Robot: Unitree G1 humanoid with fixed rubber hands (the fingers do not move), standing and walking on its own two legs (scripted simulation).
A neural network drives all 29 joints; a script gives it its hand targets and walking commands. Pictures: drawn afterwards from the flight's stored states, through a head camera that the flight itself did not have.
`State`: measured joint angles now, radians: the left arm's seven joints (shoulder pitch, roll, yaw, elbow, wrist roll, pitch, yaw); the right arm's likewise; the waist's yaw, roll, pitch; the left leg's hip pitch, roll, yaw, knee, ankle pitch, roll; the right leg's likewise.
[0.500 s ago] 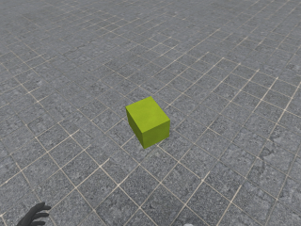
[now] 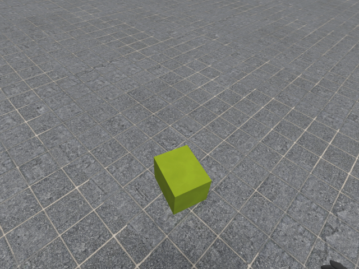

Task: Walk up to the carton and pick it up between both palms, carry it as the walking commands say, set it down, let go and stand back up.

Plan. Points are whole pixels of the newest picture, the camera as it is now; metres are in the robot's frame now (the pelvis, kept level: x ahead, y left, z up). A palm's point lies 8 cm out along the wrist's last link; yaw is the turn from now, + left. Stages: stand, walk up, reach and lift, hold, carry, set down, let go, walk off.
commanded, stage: walk up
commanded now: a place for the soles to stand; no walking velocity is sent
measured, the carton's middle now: (180, 178) +0.75 +0.00 -0.66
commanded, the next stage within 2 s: none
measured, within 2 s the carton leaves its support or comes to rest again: neither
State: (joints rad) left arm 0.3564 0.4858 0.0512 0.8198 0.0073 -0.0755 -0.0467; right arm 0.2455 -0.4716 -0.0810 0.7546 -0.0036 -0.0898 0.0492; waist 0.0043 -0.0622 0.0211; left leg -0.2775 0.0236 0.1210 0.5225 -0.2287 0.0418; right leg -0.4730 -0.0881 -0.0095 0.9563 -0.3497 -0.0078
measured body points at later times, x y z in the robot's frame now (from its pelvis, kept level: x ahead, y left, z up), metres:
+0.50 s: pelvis +0.17 +0.02 -0.01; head +0.19 +0.02 +0.44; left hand +0.24 +0.38 -0.09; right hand +0.28 -0.32 -0.09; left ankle +0.27 +0.15 -0.73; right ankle +0.17 -0.13 -0.73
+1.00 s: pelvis +0.27 +0.02 -0.01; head +0.28 +0.02 +0.44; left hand +0.41 +0.34 -0.11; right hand +0.36 -0.31 -0.12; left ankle +0.27 +0.15 -0.73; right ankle +0.31 -0.11 -0.73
